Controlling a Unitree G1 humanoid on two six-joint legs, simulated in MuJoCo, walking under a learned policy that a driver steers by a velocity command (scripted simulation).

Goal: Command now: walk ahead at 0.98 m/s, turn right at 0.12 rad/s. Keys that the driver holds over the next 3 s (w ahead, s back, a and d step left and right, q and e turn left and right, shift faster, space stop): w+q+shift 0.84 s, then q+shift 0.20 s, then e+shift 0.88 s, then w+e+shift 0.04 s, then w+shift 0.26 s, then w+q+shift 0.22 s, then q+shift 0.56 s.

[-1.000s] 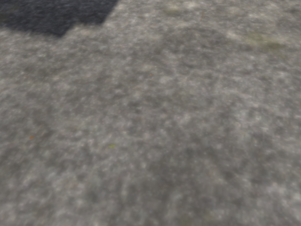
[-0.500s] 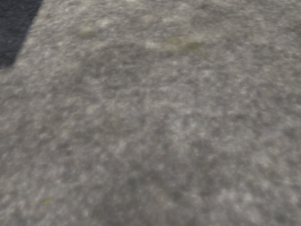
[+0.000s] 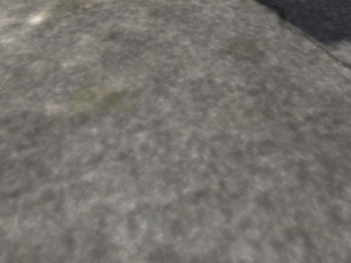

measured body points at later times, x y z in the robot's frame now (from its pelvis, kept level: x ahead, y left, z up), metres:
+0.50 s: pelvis +0.46 -0.01 +0.01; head +0.49 +0.00 +0.46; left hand +0.41 +0.28 -0.11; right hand +0.67 -0.25 -0.10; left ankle +0.44 +0.10 -0.63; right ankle +0.44 -0.13 -0.73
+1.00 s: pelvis +0.86 +0.18 +0.00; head +0.89 +0.22 +0.45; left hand +0.89 +0.52 -0.05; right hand +1.05 -0.03 -0.12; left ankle +0.79 +0.16 -0.73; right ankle +1.12 +0.16 -0.66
